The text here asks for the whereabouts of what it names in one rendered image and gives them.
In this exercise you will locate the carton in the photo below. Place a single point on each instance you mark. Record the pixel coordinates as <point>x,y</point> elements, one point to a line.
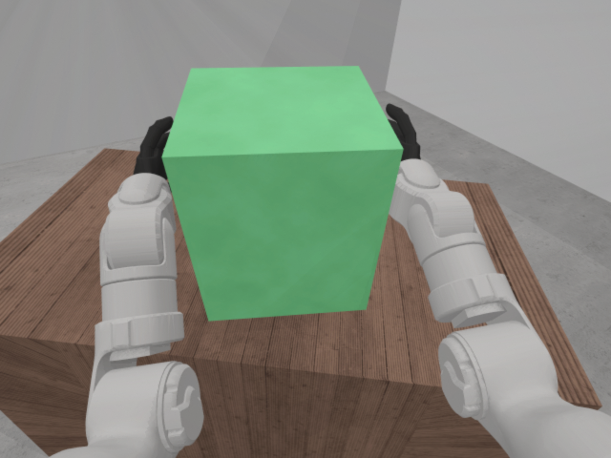
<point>283,179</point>

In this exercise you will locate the right robot forearm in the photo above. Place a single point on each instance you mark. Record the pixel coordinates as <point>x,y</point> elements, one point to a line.
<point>465,287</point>

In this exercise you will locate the left robot upper arm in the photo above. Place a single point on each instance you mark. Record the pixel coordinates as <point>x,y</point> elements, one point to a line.
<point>145,411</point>

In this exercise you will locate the robot left hand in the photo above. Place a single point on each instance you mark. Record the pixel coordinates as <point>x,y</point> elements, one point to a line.
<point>151,149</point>

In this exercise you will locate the right robot upper arm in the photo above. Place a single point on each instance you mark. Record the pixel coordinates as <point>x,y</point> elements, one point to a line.
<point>500,375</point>

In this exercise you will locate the robot right hand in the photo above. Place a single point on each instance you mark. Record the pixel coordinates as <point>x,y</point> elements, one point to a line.
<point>404,132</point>

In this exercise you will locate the left robot forearm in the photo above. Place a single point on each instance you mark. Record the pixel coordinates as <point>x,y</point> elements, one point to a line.
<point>138,270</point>

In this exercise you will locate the pedestal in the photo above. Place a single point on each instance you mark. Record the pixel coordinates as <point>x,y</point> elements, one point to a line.
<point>350,384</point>

